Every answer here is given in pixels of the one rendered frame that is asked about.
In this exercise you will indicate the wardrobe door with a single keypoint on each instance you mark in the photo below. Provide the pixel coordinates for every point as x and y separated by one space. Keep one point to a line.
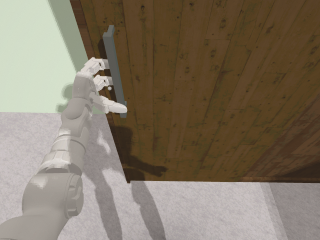
209 84
296 152

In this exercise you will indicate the robot left forearm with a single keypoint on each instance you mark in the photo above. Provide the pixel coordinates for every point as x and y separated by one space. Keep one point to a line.
70 145

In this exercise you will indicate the handle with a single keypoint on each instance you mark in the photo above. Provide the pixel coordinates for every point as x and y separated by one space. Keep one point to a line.
110 49

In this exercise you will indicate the robot left upper arm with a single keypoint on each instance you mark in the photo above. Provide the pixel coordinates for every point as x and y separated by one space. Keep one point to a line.
51 199

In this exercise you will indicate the robot left hand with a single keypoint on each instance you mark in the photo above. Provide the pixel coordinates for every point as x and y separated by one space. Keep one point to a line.
84 85

